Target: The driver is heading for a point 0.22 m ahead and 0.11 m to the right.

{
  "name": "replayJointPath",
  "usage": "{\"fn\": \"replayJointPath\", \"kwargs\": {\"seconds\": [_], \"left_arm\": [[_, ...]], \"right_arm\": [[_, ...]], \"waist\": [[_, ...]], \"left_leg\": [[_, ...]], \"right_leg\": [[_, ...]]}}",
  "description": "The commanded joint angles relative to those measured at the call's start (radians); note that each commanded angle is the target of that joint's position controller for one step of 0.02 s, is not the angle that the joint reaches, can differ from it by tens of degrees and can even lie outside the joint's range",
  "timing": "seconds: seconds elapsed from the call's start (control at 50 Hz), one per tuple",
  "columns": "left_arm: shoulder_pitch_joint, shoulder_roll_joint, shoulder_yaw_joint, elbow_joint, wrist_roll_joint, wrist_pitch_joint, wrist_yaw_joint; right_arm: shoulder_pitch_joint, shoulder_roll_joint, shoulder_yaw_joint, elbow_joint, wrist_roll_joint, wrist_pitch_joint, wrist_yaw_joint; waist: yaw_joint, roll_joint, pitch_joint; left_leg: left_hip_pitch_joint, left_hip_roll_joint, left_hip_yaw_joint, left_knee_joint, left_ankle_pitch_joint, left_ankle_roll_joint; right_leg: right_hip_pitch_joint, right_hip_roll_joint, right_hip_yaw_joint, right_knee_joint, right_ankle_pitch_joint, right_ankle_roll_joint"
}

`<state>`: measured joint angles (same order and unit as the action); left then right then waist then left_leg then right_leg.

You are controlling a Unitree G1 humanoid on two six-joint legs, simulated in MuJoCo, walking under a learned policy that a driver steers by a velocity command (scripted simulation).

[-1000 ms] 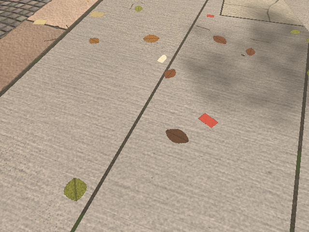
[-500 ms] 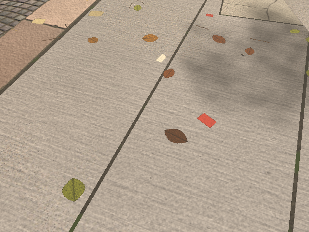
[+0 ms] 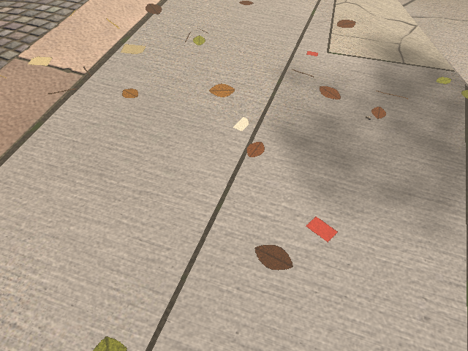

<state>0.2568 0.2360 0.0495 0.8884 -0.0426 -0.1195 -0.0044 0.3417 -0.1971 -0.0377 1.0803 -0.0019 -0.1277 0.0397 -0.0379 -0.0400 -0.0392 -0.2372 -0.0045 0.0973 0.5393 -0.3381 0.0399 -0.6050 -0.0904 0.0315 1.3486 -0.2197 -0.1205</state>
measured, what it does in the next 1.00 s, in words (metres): walks ahead: right foot, then left foot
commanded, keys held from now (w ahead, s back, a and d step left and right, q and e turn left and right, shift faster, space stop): shift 1.00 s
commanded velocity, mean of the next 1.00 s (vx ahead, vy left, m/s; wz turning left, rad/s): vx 0.20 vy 0.00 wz -0.02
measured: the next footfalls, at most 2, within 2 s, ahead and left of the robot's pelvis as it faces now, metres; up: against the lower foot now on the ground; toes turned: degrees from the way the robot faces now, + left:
right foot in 0.28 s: +0.43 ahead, -0.09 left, +0.00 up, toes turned -3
left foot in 0.64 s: +0.39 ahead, +0.14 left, +0.00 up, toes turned +0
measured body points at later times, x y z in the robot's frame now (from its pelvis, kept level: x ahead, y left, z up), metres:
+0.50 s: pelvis +0.27 -0.02 +0.00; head +0.31 -0.02 +0.44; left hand +0.38 +0.23 -0.14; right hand +0.34 -0.28 -0.15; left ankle +0.25 +0.14 -0.68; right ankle +0.39 -0.09 -0.73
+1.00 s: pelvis +0.36 +0.02 +0.00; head +0.38 +0.02 +0.45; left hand +0.43 +0.27 -0.14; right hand +0.39 -0.23 -0.15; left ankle +0.35 +0.14 -0.73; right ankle +0.39 -0.09 -0.73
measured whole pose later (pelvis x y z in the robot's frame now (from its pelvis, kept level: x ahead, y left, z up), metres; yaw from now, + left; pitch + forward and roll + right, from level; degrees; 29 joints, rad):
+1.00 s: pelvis +0.36 +0.02 +0.00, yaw -1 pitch +0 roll +0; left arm 0.19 0.21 0.04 1.03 0.00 -0.02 0.02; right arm 0.24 -0.19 -0.04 1.06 0.00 -0.03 -0.04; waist 0.00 0.00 0.03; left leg -0.22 0.02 0.01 0.52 -0.30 0.00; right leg -0.28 0.00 -0.05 0.50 -0.22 -0.02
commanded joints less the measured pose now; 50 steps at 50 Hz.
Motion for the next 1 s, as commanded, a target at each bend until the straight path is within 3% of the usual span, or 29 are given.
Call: {"fn": "replayJointPath", "kwargs": {"seconds": [0.02, 0.06, 0.1, 0.14, 0.18, 0.22, 0.24, 0.26, 0.28, 0.3, 0.32, 0.34, 0.36, 0.38, 0.4, 0.42, 0.46, 0.5, 0.54, 0.58, 0.64, 0.66, 0.68, 0.7, 0.72, 0.78, 0.82, 0.9, 1.0], "left_arm": [[0.022, 0.022, 0.001, -0.061, 0.007, 0.024, -0.011], [-0.064, 0.047, 0.004, -0.098, 0.028, 0.028, -0.005], [-0.168, 0.025, -0.004, -0.136, 0.033, 0.009, -0.01], [-0.292, -0.009, -0.016, -0.167, 0.028, -0.004, -0.03], [-0.346, -0.001, -0.014, -0.191, 0.023, -0.004, -0.05], [-0.305, 0.049, 0.004, -0.187, 0.03, -0.002, -0.059], [-0.225, 0.084, 0.019, -0.16, 0.034, -0.002, -0.059], [-0.073, 0.122, 0.038, -0.108, 0.035, -0.003, -0.057], [0.049, 0.148, 0.048, -0.065, 0.041, 0.0, -0.049], [0.136, 0.224, 0.054, -0.037, 0.08, 0.007, -0.038], [0.114, 0.21, 0.035, -0.034, 0.092, 0.007, -0.045], [0.1, 0.148, 0.03, -0.046, 0.071, 0.022, -0.044], [-0.026, 0.123, 0.02, -0.062, 0.048, 0.029, -0.039], [-0.117, 0.085, 0.005, -0.07, 0.039, 0.032, -0.032], [-0.156, 0.069, -0.003, -0.069, 0.052, 0.028, -0.028], [-0.168, 0.073, -0.001, -0.059, 0.069, 0.028, -0.027], [-0.181, 0.072, -0.003, -0.039, 0.086, 0.027, -0.027], [-0.165, 0.087, 0.002, -0.025, 0.089, 0.027, -0.016], [-0.153, 0.111, 0.008, -0.02, 0.077, 0.041, -0.003], [-0.173, 0.117, 0.008, -0.019, 0.06, 0.06, 0.008], [-0.131, 0.063, -0.009, 0.011, 0.049, 0.076, 0.017], [-0.109, 0.06, -0.009, 0.018, 0.047, 0.079, 0.018], [-0.046, 0.05, -0.004, 0.024, 0.043, 0.083, 0.024], [-0.06, 0.061, -0.003, 0.033, 0.053, 0.087, 0.031], [-0.058, 0.064, 0.0, 0.036, 0.054, 0.09, 0.034], [-0.044, 0.065, 0.003, 0.063, 0.06, 0.097, 0.035], [-0.06, 0.055, 0.001, 0.071, 0.053, 0.093, 0.031], [-0.072, 0.057, 0.003, 0.088, 0.046, 0.088, 0.028], [-0.062, 0.059, 0.004, 0.114, 0.041, 0.099, 0.033]], "right_arm": [[-0.016, -0.084, 0.006, -0.035, -0.013, -0.005, -0.006], [-0.008, -0.1, 0.011, -0.033, -0.011, -0.006, -0.024], [-0.004, -0.108, 0.016, -0.042, -0.014, 0.0, -0.047], [0.094, -0.14, 0.013, -0.029, 0.001, 0.006, -0.063], [0.144, -0.164, 0.006, -0.01, 0.01, 0.022, -0.074], [0.142, -0.175, -0.004, -0.01, 0.006, 0.038, -0.079], [0.128, -0.181, -0.01, -0.016, 0.0, 0.046, -0.08], [0.092, -0.185, -0.015, -0.027, -0.007, 0.058, -0.078], [0.061, -0.188, -0.017, -0.04, -0.006, 0.065, -0.07], [0.133, -0.11, 0.002, -0.063, -0.027, 0.063, -0.062], [0.371, 0.027, 0.042, -0.016, -0.005, 0.053, -0.039], [0.332, -0.077, 0.016, 0.006, 0.019, 0.041, -0.028], [0.176, -0.115, 0.004, -0.05, 0.034, 0.045, -0.032], [0.069, -0.123, 0.0, -0.079, 0.023, 0.054, -0.048], [0.035, -0.127, -0.01, -0.088, 0.014, 0.071, -0.065], [0.054, -0.118, -0.011, -0.09, 0.008, 0.09, -0.073], [0.091, -0.069, -0.005, -0.082, 0.004, 0.11, -0.085], [0.059, -0.064, 0.0, -0.091, -0.002, 0.118, -0.097], [0.024, -0.094, -0.007, -0.096, -0.002, 0.129, -0.098], [0.001, -0.105, -0.013, -0.095, -0.005, 0.138, -0.094], [-0.025, -0.11, -0.018, -0.095, -0.03, 0.138, -0.09], [-0.036, -0.142, -0.02, -0.106, -0.032, 0.133, -0.092], [-0.079, -0.197, -0.033, -0.094, -0.016, 0.128, -0.093], [-0.105, -0.144, -0.025, -0.093, -0.012, 0.118, -0.089], [-0.12, -0.116, -0.019, -0.088, -0.016, 0.108, -0.088], [-0.121, -0.103, -0.018, -0.08, -0.006, 0.085, -0.083], [-0.085, -0.11, -0.02, -0.065, -0.001, 0.08, -0.084], [-0.058, -0.109, -0.02, -0.052, 0.001, 0.08, -0.082], [-0.052, -0.101, -0.018, -0.042, 0.002, 0.091, -0.08]], "waist": [[0.061, 0.107, 0.135], [0.061, 0.068, 0.2], [0.045, 0.058, 0.201], [-0.014, 0.065, 0.174], [-0.017, 0.092, 0.163], [0.024, 0.14, 0.109], [0.067, 0.165, 0.051], [0.142, 0.179, -0.024], [0.21, 0.16, -0.081], [0.17, -0.024, -0.24], [0.054, -0.242, -0.46], [0.102, -0.098, -0.514], [0.085, -0.047, -0.316], [0.059, 0.059, -0.168], [0.035, 0.069, -0.103], [0.008, 0.037, -0.08], [-0.032, -0.014, -0.061], [-0.025, -0.045, -0.076], [-0.009, -0.052, -0.106], [-0.019, -0.062, -0.075], [-0.021, -0.031, 0.019], [0.002, 0.027, 0.063], [0.076, 0.179, 0.089], [0.067, 0.204, 0.103], [0.078, 0.216, 0.096], [0.07, 0.134, 0.079], [0.051, 0.083, 0.059], [0.035, 0.055, 0.003], [0.034, 0.041, -0.001]], "left_leg": [[0.039, 0.242, -0.323, -0.397, -0.07, 0.129], [-0.027, 0.202, -0.188, -0.422, 0.311, 0.131], [-0.076, 0.138, -0.065, -0.406, 0.585, 0.097], [-0.026, 0.134, -0.036, -0.421, 0.643, 0.089], [0.117, 0.17, -0.038, -0.387, 0.684, 0.086], [0.258, 0.196, -0.045, -0.293, 0.842, 0.066], [0.318, 0.203, -0.054, -0.215, 0.94, 0.053], [0.346, 0.192, -0.046, -0.061, 1.021, 0.036], [0.3, 0.15, -0.023, 0.143, 0.952, -0.001], [0.033, 0.067, -0.025, 0.478, 0.481, -0.025], [-0.24, -0.095, -0.175, 0.869, -0.371, -0.066], [-0.233, -0.061, -0.302, 0.93, -0.333, -0.054], [-0.3, -0.005, -0.23, 0.89, -0.268, -0.057], [-0.304, 0.042, -0.187, 0.81, -0.19, -0.064], [-0.249, 0.073, -0.182, 0.746, -0.136, -0.066], [-0.162, 0.095, -0.18, 0.684, -0.106, -0.065], [-0.066, 0.099, -0.158, 0.518, -0.112, -0.065], [-0.039, 0.096, -0.14, 0.351, -0.103, -0.07], [0.002, 0.091, -0.127, 0.248, 0.014, -0.067], [0.06, 0.072, -0.103, 0.152, 0.123, -0.057], [0.089, 0.082, -0.112, -0.026, 0.132, -0.014], [0.032, 0.144, -0.185, -0.129, 0.074, 0.014], [-0.116, 0.143, -0.207, -0.172, -0.136, 0.041], [-0.221, 0.125, -0.207, -0.236, -0.247, 0.027], [-0.25, 0.121, -0.205, -0.26, -0.25, 0.004], [-0.181, 0.094, -0.168, -0.208, -0.088, -0.027], [-0.106, 0.085, -0.154, -0.166, 0.031, -0.02], [-0.031, 0.078, -0.137, -0.117, 0.21, -0.008], [-0.006, 0.067, -0.122, -0.097, 0.294, -0.008]], "right_leg": [[-0.289, -0.098, 0.047, -0.024, 0.115, 0.016], [-0.259, -0.076, 0.005, -0.185, 0.178, 0.06], [-0.122, -0.029, -0.071, -0.459, 0.317, 0.074], [0.004, 0.035, -0.137, -0.661, 0.433, 0.08], [0.018, 0.063, -0.118, -0.786, 0.455, 0.068], [0.074, 0.105, -0.105, -0.845, 0.422, 0.036], [0.15, 0.132, -0.102, -0.84, 0.383, 0.021], [0.281, 0.156, -0.102, -0.837, 0.357, 0.0], [0.437, 0.116, -0.079, -0.902, 0.487, -0.023], [0.791, -0.086, 0.107, -0.738, 0.934, -0.084], [1.074, -0.356, 0.522, -0.765, 1.084, -0.326], [0.969, -0.304, 0.554, -0.878, 0.821, -0.305], [0.788, -0.258, 0.415, -0.938, 0.625, -0.25], [0.584, -0.214, 0.319, -1.003, 0.519, -0.195], [0.427, -0.187, 0.259, -1.042, 0.479, -0.172], [0.312, -0.153, 0.207, -1.074, 0.444, -0.155], [0.191, -0.109, 0.113, -1.101, 0.451, -0.144], [0.184, -0.099, 0.079, -1.103, 0.428, -0.149], [0.188, -0.103, 0.096, -1.133, 0.169, -0.136], [0.133, -0.089, 0.103, -1.161, -0.143, -0.096], [0.087, -0.032, 0.087, -1.136, -0.38, 0.011], [0.112, 0.006, 0.058, -1.057, -0.342, 0.048], [0.214, 0.079, -0.024, -1.019, -0.227, 0.075], [0.333, 0.086, -0.043, -0.961, -0.126, 0.088], [0.393, 0.082, -0.046, -0.935, -0.067, 0.084], [0.395, 0.059, -0.029, -0.939, -0.026, 0.062], [0.372, 0.055, -0.027, -0.942, 0.012, 0.056], [0.406, 0.051, -0.03, -0.91, 0.163, 0.06], [0.431, 0.047, -0.03, -0.883, 0.241, 0.06]]}}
